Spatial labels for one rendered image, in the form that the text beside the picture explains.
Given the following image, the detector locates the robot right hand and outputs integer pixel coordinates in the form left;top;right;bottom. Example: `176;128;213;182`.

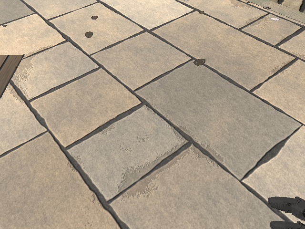
268;197;305;229

